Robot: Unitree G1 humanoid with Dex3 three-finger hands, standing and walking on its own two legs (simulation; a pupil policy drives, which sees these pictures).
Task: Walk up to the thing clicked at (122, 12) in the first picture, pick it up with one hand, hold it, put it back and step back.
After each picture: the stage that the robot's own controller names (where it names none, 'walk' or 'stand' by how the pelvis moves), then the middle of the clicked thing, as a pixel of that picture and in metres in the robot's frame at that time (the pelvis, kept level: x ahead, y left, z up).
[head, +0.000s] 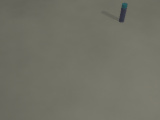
stand; (123, 13) +1.83 -0.52 -0.65
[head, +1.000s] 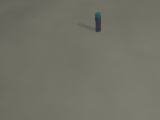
walk; (98, 22) +1.74 -0.05 -0.63
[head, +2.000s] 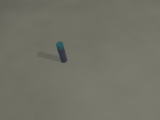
walk; (61, 52) +1.14 +0.32 -0.65
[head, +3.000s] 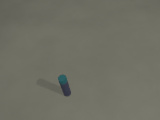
walk; (64, 86) +0.75 +0.27 -0.65
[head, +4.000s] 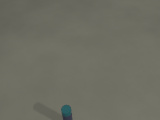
walk; (67, 117) +0.52 +0.16 -0.64
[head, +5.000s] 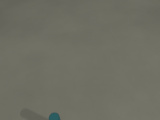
stand; out of the picture +0.42 +0.21 -0.65
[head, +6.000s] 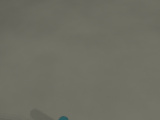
stand; out of the picture +0.40 +0.17 -0.65
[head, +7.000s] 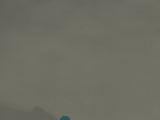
stand; out of the picture +0.40 +0.15 -0.65
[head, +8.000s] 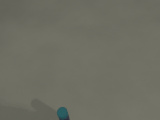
stand; (64, 118) +0.42 +0.17 -0.64
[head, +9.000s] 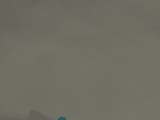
stand; out of the picture +0.40 +0.17 -0.65
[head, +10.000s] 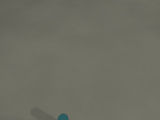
stand; out of the picture +0.43 +0.16 -0.66
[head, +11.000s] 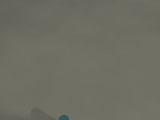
stand; out of the picture +0.42 +0.16 -0.66
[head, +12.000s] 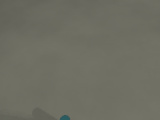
stand; out of the picture +0.42 +0.15 -0.66
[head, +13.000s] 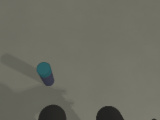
go down; (46, 75) +0.47 +0.18 -0.43
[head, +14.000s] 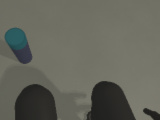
go down; (21, 48) +0.49 +0.24 -0.27
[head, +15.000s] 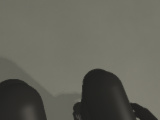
close in; out of the picture +0.47 +0.27 -0.19
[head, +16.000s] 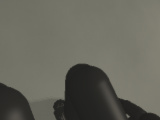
close; out of the picture +0.46 +0.30 -0.16
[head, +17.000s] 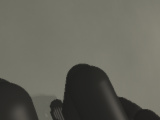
lift; out of the picture +0.43 +0.29 -0.17
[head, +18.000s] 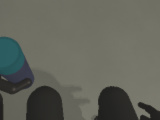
lift; (16, 69) +0.34 +0.23 -0.02
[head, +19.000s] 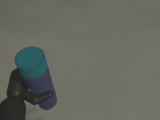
hold; (40, 83) +0.32 +0.15 +0.08
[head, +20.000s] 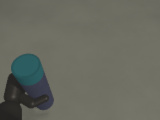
hold; (37, 87) +0.32 +0.16 +0.05
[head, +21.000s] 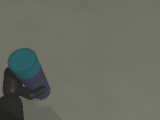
crouch; (34, 78) +0.36 +0.16 -0.01
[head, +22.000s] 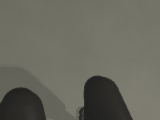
lower; out of the picture +0.50 +0.27 -0.03
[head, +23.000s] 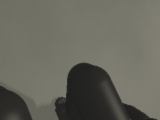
lower; out of the picture +0.46 +0.34 -0.14
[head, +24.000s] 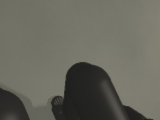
lower; out of the picture +0.46 +0.32 -0.16
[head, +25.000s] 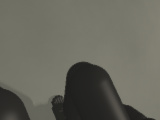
lower; out of the picture +0.45 +0.33 -0.17
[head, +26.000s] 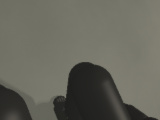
lower; out of the picture +0.44 +0.31 -0.17
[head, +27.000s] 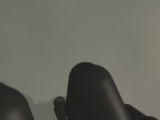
open; out of the picture +0.45 +0.30 -0.17
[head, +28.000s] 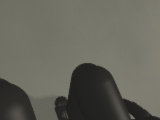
stand; out of the picture +0.44 +0.30 -0.18
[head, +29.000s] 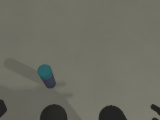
walk; (47, 77) +0.47 +0.20 -0.43
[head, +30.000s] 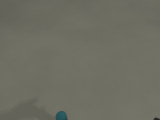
stand; out of the picture +0.43 +0.16 -0.60
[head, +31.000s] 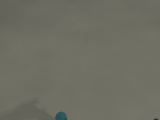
stand; out of the picture +0.43 +0.17 -0.60
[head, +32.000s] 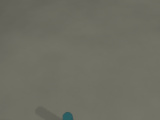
stand; out of the picture +0.45 +0.15 -0.65
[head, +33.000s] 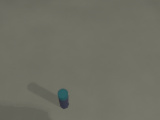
walk; (63, 99) +0.48 +0.11 -0.64
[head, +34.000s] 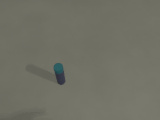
walk; (59, 74) +0.66 +0.19 -0.63
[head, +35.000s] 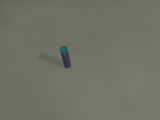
walk; (65, 57) +0.97 +0.24 -0.63
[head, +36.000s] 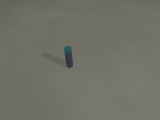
stand; (68, 57) +1.07 +0.17 -0.65
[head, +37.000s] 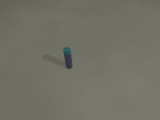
stand; (68, 58) +1.07 +0.18 -0.66
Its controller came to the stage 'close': yes
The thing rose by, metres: 0.69
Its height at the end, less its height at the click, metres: +0.00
